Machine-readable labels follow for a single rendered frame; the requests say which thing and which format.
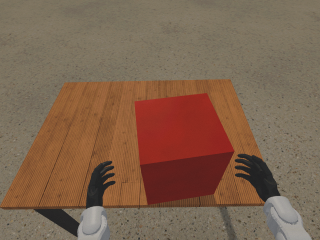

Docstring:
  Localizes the carton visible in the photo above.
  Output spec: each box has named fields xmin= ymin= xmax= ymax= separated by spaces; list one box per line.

xmin=134 ymin=93 xmax=235 ymax=205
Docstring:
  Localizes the left robot hand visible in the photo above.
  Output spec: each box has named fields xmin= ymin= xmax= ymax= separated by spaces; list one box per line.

xmin=86 ymin=161 xmax=116 ymax=209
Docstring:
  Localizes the table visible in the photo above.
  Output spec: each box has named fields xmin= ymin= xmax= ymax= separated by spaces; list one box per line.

xmin=0 ymin=79 xmax=265 ymax=237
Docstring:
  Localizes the right robot hand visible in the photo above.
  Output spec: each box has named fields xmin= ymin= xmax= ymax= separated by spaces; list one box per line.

xmin=234 ymin=153 xmax=281 ymax=202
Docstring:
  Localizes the right robot forearm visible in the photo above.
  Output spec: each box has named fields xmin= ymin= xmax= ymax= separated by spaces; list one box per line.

xmin=263 ymin=196 xmax=312 ymax=240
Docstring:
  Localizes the left robot forearm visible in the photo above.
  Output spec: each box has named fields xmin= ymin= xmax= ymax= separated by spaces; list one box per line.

xmin=77 ymin=206 xmax=110 ymax=240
